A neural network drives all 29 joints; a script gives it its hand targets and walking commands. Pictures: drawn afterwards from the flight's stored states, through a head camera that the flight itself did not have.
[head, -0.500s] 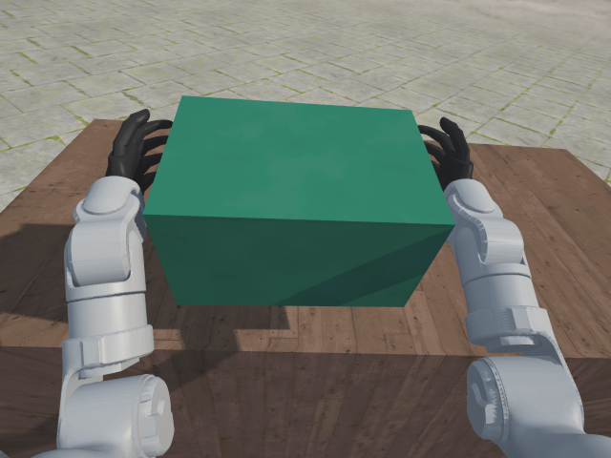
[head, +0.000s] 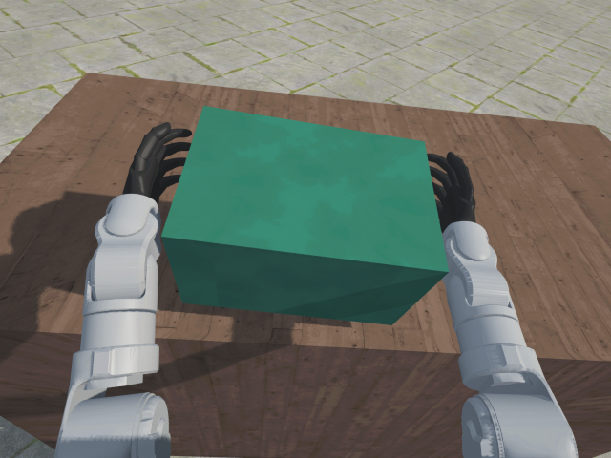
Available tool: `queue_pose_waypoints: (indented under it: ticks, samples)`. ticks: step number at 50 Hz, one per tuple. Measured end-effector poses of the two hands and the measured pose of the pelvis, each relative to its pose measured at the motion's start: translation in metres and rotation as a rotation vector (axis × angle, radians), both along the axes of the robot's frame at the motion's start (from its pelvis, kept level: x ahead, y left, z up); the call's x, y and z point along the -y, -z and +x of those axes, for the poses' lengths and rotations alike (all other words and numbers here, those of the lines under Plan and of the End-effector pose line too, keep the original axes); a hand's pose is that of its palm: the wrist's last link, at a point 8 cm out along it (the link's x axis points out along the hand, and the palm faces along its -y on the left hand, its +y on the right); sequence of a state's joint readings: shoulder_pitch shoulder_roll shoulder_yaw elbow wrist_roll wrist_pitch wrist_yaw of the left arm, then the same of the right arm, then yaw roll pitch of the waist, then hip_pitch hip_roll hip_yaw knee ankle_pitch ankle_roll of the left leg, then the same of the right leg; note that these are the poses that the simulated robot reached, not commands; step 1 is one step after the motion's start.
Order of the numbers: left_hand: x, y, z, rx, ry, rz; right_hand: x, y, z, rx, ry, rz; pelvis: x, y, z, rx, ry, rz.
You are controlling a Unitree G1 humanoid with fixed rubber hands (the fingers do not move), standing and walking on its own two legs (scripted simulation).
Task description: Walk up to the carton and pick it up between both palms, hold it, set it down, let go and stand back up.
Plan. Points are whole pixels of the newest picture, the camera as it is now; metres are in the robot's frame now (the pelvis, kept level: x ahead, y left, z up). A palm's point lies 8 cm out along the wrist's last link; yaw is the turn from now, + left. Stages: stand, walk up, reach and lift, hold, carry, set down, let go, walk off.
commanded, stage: set down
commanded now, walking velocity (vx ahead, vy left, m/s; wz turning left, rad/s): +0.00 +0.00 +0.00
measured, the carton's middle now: (303, 222) +0.38 +0.00 +0.12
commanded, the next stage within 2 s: none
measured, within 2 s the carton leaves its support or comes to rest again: rests again in 1.40 s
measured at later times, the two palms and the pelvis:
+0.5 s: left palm (140, 192) +0.38 +0.21 +0.15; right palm (439, 221) +0.37 -0.18 +0.14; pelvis -0.01 +0.00 +0.00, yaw +0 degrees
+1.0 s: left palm (158, 194) +0.41 +0.20 +0.13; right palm (433, 224) +0.39 -0.19 +0.11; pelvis +0.00 +0.00 +0.00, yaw -1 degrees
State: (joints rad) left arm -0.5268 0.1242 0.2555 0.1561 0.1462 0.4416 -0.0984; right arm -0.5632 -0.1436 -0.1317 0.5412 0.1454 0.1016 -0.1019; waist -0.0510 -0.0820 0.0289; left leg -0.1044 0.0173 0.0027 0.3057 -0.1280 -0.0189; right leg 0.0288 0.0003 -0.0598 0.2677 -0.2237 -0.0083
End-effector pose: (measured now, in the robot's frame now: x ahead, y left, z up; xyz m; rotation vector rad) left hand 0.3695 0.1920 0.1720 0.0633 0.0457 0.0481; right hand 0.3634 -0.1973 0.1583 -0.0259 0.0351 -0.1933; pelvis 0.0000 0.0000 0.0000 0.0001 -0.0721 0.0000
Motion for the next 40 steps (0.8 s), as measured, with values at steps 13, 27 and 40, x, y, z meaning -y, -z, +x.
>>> queue_pose_waypoints:
  ticks: [13, 27, 40]
  samples:
    - [0.000, 0.000, 0.009, -0.058, 0.004, -0.026, 0.001, -0.004, 0.008, -0.052, 0.011, -0.007, 0.005, 0.000, 0.000, 0.002, 0.022, 0.006]
    - [-0.011, 0.019, 0.017, -0.100, 0.026, -0.016, -0.011, 0.022, 0.006, -0.094, 0.029, -0.008, -0.002, -0.001, -0.008, -0.020, 0.003, 0.001]
    - [0.001, 0.036, 0.035, -0.151, 0.042, -0.006, 0.001, 0.039, 0.015, -0.141, 0.038, -0.008, -0.006, -0.001, -0.004, -0.073, 0.034, 0.001]
